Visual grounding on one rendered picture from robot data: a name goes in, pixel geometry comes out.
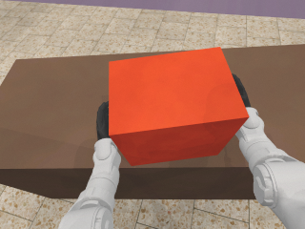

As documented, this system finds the carton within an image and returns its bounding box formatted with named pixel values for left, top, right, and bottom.
left=109, top=47, right=249, bottom=166

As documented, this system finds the left robot hand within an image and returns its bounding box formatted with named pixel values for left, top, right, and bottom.
left=96, top=101, right=110, bottom=140

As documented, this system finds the robot left forearm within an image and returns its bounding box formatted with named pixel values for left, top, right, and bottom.
left=58, top=138, right=121, bottom=229

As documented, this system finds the right robot upper arm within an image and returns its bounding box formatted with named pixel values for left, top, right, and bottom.
left=253, top=161, right=305, bottom=229

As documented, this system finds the robot right forearm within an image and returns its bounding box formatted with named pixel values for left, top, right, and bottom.
left=235, top=107, right=299, bottom=174

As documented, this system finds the left robot upper arm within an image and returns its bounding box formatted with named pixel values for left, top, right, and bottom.
left=59, top=206, right=114, bottom=229

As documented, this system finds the pedestal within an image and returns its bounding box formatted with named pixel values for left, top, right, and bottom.
left=0, top=44, right=305, bottom=200

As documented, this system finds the right robot hand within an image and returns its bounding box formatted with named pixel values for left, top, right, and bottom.
left=232, top=73, right=251, bottom=108

